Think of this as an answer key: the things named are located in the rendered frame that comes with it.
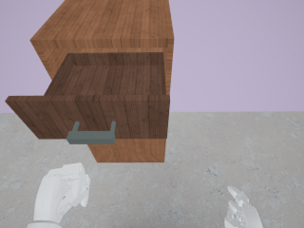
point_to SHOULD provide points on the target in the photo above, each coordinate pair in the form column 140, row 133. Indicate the right robot hand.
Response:
column 246, row 214

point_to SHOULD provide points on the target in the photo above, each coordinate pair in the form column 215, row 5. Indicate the cabinet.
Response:
column 110, row 26

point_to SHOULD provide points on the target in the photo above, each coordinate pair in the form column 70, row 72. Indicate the handle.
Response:
column 91, row 137

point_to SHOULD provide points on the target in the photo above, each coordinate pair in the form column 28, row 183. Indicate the drawer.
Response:
column 96, row 89

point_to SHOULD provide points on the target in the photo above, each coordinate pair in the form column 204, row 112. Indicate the left robot hand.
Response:
column 71, row 182

